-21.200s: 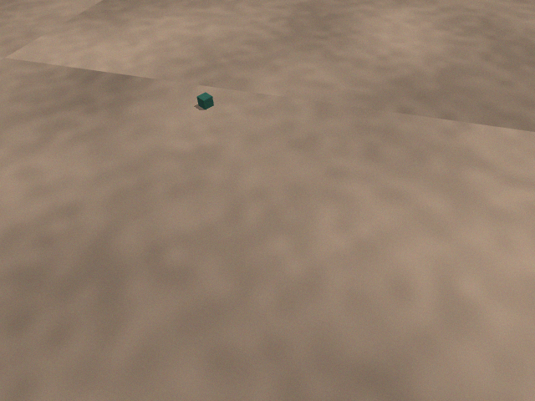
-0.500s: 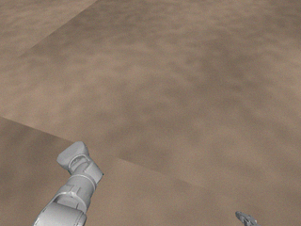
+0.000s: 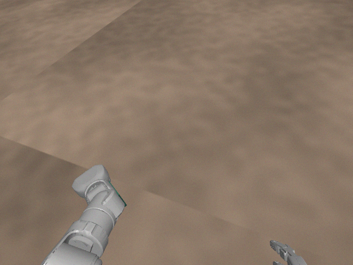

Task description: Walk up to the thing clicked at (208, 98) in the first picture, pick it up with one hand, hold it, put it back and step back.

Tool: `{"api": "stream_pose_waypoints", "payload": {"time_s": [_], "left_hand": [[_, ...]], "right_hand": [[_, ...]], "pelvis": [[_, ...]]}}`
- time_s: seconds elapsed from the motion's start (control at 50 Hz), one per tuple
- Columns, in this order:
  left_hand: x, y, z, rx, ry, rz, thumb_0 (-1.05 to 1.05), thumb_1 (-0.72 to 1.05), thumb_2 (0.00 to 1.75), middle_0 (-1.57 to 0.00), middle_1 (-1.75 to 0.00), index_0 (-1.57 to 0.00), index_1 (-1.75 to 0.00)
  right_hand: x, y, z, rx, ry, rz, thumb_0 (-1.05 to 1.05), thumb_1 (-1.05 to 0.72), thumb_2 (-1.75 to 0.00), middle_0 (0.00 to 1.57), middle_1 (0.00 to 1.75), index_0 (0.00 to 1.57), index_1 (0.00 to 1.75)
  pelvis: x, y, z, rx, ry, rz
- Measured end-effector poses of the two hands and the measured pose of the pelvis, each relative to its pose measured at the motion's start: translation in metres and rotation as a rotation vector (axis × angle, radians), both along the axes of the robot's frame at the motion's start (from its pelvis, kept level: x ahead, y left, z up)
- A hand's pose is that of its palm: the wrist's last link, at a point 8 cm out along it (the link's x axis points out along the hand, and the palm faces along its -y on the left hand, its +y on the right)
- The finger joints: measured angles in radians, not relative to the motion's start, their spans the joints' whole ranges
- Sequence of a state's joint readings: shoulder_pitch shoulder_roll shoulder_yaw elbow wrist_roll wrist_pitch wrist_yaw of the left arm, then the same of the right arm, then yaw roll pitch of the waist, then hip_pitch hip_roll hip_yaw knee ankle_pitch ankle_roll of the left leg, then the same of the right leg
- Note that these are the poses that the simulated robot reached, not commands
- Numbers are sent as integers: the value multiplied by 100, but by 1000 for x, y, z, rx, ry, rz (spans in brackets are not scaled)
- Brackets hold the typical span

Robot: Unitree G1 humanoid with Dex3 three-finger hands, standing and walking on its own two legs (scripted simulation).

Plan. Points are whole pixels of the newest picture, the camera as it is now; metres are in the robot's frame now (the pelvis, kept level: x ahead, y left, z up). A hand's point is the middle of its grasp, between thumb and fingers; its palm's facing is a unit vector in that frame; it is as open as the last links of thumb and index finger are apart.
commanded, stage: hold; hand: left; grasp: from above
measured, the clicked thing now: (105, 199) +0.31 +0.23 -0.08
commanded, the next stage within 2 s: crouch in 1.14 s
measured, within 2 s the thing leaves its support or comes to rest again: neither
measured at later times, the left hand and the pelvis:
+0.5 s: hand (100, 198) +0.29 +0.22 -0.03, palm faces -0.29 -0.34 -0.89, open 10.3 cm; pelvis +0.00 +0.00 +0.00, yaw +0 degrees
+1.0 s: hand (99, 200) +0.29 +0.22 -0.03, palm faces -0.31 -0.32 -0.89, open 10.3 cm; pelvis +0.00 +0.00 +0.00, yaw +0 degrees
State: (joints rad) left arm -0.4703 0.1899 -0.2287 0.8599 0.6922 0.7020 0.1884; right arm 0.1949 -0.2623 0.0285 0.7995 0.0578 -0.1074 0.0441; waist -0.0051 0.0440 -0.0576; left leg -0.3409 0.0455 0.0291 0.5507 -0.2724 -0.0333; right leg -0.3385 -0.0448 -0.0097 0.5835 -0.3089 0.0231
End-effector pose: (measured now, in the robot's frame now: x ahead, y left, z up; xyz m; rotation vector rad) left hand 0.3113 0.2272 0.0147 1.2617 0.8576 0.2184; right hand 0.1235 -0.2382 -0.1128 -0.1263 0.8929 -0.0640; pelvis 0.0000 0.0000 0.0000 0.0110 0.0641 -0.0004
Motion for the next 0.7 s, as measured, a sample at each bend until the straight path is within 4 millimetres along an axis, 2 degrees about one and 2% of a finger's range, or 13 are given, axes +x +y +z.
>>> {"api": "stream_pose_waypoints", "payload": {"time_s": [0.52,0.7], "left_hand": [[-15,1,15,-8,-7,1,-1,-5,51,-68,-59,-70,-56],[-21,4,13,-5,5,-2,-1,-6,51,-69,-58,-71,-56]], "right_hand": [[26,9,11,11,-79,34,1,-91,-90,19,30,19,30],[34,13,14,12,-102,46,1,-91,-90,19,30,19,30]], "pelvis": [[-2,0,2,0,-31,1],[-2,1,2,0,-35,3]]}}
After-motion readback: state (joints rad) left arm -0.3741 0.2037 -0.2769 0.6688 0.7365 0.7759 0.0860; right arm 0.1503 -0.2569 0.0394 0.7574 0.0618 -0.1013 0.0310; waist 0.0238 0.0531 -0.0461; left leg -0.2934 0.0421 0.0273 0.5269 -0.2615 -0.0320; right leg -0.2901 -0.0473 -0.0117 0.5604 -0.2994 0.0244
